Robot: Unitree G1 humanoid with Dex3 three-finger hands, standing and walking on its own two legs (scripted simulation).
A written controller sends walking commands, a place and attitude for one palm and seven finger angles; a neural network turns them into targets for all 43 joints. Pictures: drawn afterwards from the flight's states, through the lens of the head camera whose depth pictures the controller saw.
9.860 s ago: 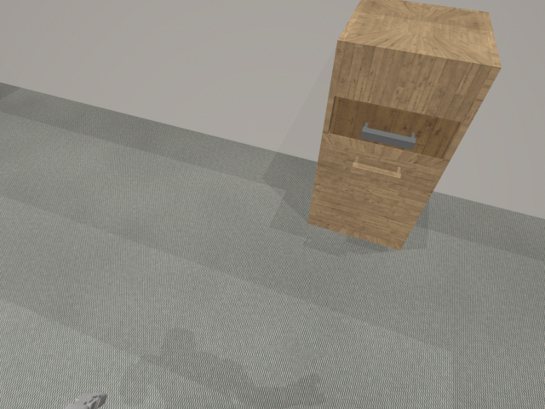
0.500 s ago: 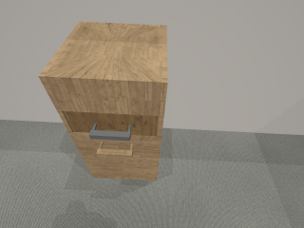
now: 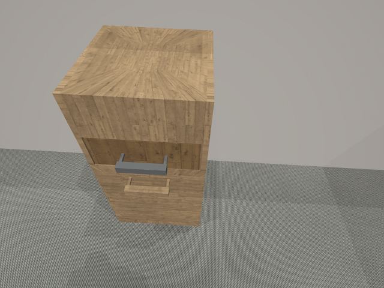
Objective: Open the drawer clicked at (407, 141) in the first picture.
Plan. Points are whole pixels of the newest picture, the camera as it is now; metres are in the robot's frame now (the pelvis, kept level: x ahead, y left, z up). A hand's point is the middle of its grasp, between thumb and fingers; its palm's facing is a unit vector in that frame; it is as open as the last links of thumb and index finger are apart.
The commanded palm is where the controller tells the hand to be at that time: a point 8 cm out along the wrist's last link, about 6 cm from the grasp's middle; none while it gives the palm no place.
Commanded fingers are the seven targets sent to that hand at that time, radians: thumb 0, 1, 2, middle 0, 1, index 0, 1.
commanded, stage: raise the hand with hooked fingers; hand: left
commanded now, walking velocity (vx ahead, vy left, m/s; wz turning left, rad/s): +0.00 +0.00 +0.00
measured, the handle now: (142, 162) +0.52 +0.20 -0.17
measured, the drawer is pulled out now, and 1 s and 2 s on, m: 0.00 0.00 0.00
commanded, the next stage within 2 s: move the hooked fingers above the handle in 1.88 s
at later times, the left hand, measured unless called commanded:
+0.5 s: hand (101, 285) +0.14 +0.20 -0.07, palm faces -0.01 -0.10 -1.00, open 9.1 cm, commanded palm +0.15 +0.21 +0.00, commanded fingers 0.00 0.27 0.63 -0.25 -0.70 -0.25 -0.70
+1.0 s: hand (86, 230) +0.22 +0.23 +0.00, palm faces +0.05 -0.09 -0.99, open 12.1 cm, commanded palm +0.20 +0.23 +0.06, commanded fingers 0.00 -0.31 0.38 -0.29 -1.08 -0.29 -1.08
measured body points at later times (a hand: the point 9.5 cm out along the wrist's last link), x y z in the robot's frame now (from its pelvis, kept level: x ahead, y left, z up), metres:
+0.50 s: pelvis -0.05 -0.02 -0.05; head -0.02 -0.04 +0.40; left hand +0.14 +0.20 -0.01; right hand +0.22 -0.24 -0.10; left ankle -0.04 +0.14 -0.74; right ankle -0.02 -0.13 -0.74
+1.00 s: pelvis -0.03 +0.00 -0.02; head +0.00 -0.03 +0.43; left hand +0.21 +0.24 +0.06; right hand +0.13 -0.24 -0.14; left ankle -0.04 +0.14 -0.74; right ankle -0.02 -0.13 -0.74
